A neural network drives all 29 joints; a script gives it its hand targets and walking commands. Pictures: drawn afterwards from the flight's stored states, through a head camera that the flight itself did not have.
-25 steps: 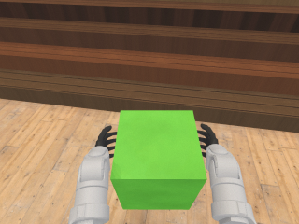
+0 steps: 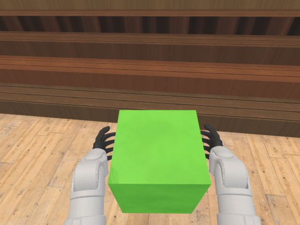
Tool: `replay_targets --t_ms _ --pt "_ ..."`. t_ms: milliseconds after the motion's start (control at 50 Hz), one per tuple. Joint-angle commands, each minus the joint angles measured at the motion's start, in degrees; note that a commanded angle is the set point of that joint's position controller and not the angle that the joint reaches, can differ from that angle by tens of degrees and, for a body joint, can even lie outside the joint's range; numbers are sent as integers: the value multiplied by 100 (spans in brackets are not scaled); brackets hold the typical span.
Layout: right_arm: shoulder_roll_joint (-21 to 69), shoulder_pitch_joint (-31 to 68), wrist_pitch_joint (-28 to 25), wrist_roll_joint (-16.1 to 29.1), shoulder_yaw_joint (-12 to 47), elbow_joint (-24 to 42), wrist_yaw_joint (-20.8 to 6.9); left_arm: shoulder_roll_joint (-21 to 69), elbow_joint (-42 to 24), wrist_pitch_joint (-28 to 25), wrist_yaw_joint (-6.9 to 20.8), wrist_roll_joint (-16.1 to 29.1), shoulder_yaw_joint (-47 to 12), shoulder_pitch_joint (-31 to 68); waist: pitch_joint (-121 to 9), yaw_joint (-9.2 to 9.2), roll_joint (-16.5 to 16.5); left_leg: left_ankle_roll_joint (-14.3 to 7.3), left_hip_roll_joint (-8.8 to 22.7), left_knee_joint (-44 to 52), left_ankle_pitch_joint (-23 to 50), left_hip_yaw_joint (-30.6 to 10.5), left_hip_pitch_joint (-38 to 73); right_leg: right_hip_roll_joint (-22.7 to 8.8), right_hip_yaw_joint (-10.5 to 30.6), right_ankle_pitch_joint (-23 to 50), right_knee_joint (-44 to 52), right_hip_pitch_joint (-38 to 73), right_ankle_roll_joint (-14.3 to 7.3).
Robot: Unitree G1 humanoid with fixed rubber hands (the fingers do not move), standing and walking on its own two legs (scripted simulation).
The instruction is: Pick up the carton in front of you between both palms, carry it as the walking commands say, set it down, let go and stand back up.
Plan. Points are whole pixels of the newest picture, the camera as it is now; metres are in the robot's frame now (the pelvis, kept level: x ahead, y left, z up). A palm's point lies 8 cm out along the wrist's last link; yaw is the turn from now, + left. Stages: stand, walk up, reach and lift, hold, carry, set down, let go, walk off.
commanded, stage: carry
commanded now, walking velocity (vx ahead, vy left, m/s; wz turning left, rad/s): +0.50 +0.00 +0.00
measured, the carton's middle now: (157, 164) +0.29 +0.00 +0.01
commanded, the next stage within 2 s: none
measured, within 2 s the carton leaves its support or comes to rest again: neither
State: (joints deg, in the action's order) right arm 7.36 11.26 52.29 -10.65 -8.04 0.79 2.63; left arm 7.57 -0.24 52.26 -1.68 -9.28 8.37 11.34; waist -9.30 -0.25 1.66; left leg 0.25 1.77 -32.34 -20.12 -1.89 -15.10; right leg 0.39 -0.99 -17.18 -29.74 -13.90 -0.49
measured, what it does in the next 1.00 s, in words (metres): walks ahead: left foot, then right foot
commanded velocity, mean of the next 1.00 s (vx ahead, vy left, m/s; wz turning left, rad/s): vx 0.50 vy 0.00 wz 0.00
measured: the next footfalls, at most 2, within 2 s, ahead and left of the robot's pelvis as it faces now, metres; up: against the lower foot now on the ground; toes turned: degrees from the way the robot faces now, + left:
left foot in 0.20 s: +0.16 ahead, +0.11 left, +0.00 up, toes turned +10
right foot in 0.58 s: +0.45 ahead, -0.13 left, +0.00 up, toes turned -13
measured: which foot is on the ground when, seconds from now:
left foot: up 0.00-0.18, down 0.20-0.60, up 0.62-1.00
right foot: down 0.00-0.22, up 0.24-0.56, down 0.58-1.00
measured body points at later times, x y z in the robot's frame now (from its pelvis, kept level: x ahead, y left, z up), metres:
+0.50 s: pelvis +0.24 -0.01 +0.01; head +0.23 -0.01 +0.46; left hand +0.53 +0.13 +0.09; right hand +0.51 -0.17 +0.09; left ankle +0.12 +0.10 -0.73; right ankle +0.34 -0.13 -0.71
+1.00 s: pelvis +0.57 -0.04 +0.00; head +0.58 -0.04 +0.45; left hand +0.86 +0.12 +0.11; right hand +0.86 -0.19 +0.11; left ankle +0.72 +0.08 -0.71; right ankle +0.42 -0.12 -0.73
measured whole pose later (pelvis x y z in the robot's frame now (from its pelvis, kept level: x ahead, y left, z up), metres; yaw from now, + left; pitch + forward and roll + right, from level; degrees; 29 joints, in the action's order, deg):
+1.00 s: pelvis +0.57 -0.04 +0.00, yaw +0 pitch +4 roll +1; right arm 7.9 11.4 70.1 -5.7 -6.9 26.7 5.8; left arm 7.9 -25.8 69.7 -5.0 -4.6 6.4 11.3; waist -4.1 -0.7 0.6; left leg -1.7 4.5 -32.0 -2.5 10.3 -33.8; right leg -1.6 -12.9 -21.2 -14.7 2.5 -0.3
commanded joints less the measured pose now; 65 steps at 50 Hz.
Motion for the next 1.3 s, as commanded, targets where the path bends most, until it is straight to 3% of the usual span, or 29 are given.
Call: replay_targets --t_ms 0,40,140,180,200,220,240,280,300,380,480,540,560,580,600,620,660,680,760,940,980,1020,1040,1060,1080,1100,1140,1180,1280 --pt "4762 3229 454 2136 4087 747 -1202 4655 -570 394 1127 1951 -3908 2927 -193 -117 -1767 35 -94 -1086 -834 799 -2570 -1897 2675 -781 1735 1606 -901" --pt "4949 3418 727 2520 4267 968 -1241 4626 -1059 680 1014 2031 -3972 2937 -219 -181 -1173 -40 89 -993 -1084 689 -2867 -2038 2596 712 1562 1939 -1196" --pt "5141 2579 1201 2757 4304 1613 -1166 4972 -2120 1246 990 2475 -4304 2678 -924 -71 -1127 16 -324 503 394 1367 -968 -1278 694 1382 1067 1510 -629" --pt "5066 2170 1367 2628 4233 1778 -1123 4980 -2202 1427 1045 2519 -4325 2291 -1180 33 -649 -77 -186 1162 1013 1324 1366 -966 -29 1254 149 46 -333" --pt "4955 1918 1448 2516 4178 1829 -1097 4915 -2225 1511 1083 2526 -4311 2150 -1458 136 63 -325 661 1439 294 236 2633 -735 -415 655 -962 -1020 -104" --pt "4824 1722 1489 2356 4113 1828 -1073 4851 -2380 1614 1130 2573 -4358 2227 -1403 192 1472 -974 2096 1917 -175 -2132 3294 -223 -791 -661 -2323 -2532 103" --pt "4978 1932 1547 2366 4070 1847 -1062 4799 -2439 1702 1161 2638 -4375 2542 -1113 207 1328 -1505 2483 1902 253 -2798 3210 -278 -308 -1289 -3006 -3302 -46" --pt "5035 2500 1654 2564 4128 2203 -1045 4829 -2459 1776 1204 2802 -4356 2898 -818 192 312 -1387 2308 1884 844 -2056 2612 -697 -47 -1079 -3548 -3469 -149" --pt "5044 2653 1703 2651 4178 2318 -1036 4882 -2437 1799 1200 2853 -4345 2882 -816 176 17 -1185 2174 2080 471 -1617 2336 -811 -5 -771 -3229 -3279 -128" --pt "4996 2763 1858 2897 4279 2274 -1089 4908 -2207 1857 1069 2699 -4191 2621 -577 136 371 -827 1513 2372 1167 -97 1786 -611 -538 151 -1501 -2444 98" --pt "4870 2565 1933 2912 4235 2002 -1201 4876 -2003 1904 964 2432 -4055 2388 -382 154 775 -562 1234 1979 2152 737 1469 -291 -1169 1077 -137 -1414 12" --pt "4887 2620 1931 2885 4233 2057 -1226 4912 -1990 1887 985 2418 -4009 2364 -757 10 498 -251 903 411 3059 1452 794 80 -1660 905 283 591 -130" --pt "4832 2617 1931 2860 4216 2074 -1232 4914 -1966 1877 996 2391 -3985 2304 -1125 -98 143 -72 757 -707 2502 1536 100 -328 -1133 563 314 1720 -152" --pt "4836 2684 1956 2872 4236 2137 -1245 4792 -1909 1858 1003 2302 -3934 2270 -1418 -144 -1199 245 251 -2437 1037 1475 -1148 -1892 1577 -879 1293 2477 -670" --pt "4888 2828 1967 2872 4258 2140 -1251 4952 -1782 1826 1015 2316 -3961 2258 -1423 -131 -1947 215 -174 -3570 -636 911 -2421 -2666 3171 -589 1896 3037 -1237" --pt "5042 2810 1918 2868 4283 2072 -1269 5133 -1970 1794 1032 2406 -4044 2348 -1402 -86 -1401 -3 224 -4151 -624 375 -2690 -2642 2803 31 1782 2846 -1231" --pt "5349 2842 1781 2889 4309 2187 -1290 5535 -2251 1687 1068 2524 -4194 2587 -1309 -67 -444 -133 655 -3953 -21 223 -2575 -2296 1700 900 1635 2211 -939" --pt "5413 2774 1708 2851 4349 2241 -1277 5666 -2371 1627 1089 2581 -4286 2664 -1259 -42 -356 -139 757 -3536 279 212 -2368 -2133 1233 1122 1716 1917 -750" --pt "5546 2350 1487 2660 4430 2206 -1144 5550 -2563 1521 1178 2747 -4438 2525 -1187 -44 -779 -44 540 -2474 730 625 -2250 -1747 224 1628 1857 1917 -655" --pt "4602 2904 1727 2746 4387 2935 -981 4479 -2983 1716 1090 2748 -4265 2797 -286 -132 -1044 -198 117 96 1892 1404 -1896 -1328 -774 2921 1726 2001 -599" --pt "4209 3291 1886 2835 4295 2965 -963 4120 -2983 1844 993 2738 -4189 3165 -348 -72 -1100 -333 42 270 1953 1465 -1342 -1336 -897 3410 1275 2031 -526" --pt "3825 3608 2043 2842 4109 2707 -940 3715 -2892 2000 892 2708 -4084 3601 -839 119 -830 -365 -444 585 1524 1876 232 -1008 -1334 4003 -329 1618 -320" --pt "3648 3810 2126 2841 3979 2522 -932 3518 -2773 2094 840 2681 -4004 3864 -1244 281 -455 -380 -39 482 1127 1348 1426 -879 -1240 2908 -1442 769 -223" --pt "3342 4123 2188 2797 3799 2259 -925 3543 -2647 2230 787 2759 -3968 4258 -1909 350 820 -1169 1675 806 -4 -1362 2817 -367 -1017 1256 -3271 -911 13" --pt "3466 4253 2245 2925 3721 2006 -915 3457 -2564 2315 757 2819 -3901 4528 -1833 388 1661 -1584 2149 1713 -172 -3019 3155 269 -542 -1158 -4429 -2297 -19" --pt "3557 4569 2295 3075 3678 2014 -914 3623 -2397 2348 729 2870 -3877 4895 -1691 363 1315 -1534 2081 1591 372 -2507 2975 -118 14 -1123 -5023 -2685 -217" --pt "4020 5250 2339 3270 3690 1926 -931 3985 -2098 2362 707 2933 -3742 5355 -1498 310 223 -1208 1837 1346 1664 -1443 2263 -511 213 -442 -4599 -2634 -360" --pt "4357 5875 2330 3446 3742 1829 -960 4262 -1873 2350 673 2933 -3691 5799 -1598 287 274 -984 1620 1440 1895 -690 1804 -609 160 -50 -4009 -2282 -305" --pt "4579 6840 2333 3609 3574 1309 -965 4488 -1286 2324 541 2845 -3520 6672 -1572 350 438 -1178 1388 1522 2589 47 2042 -524 -223 263 -2723 -2671 -113"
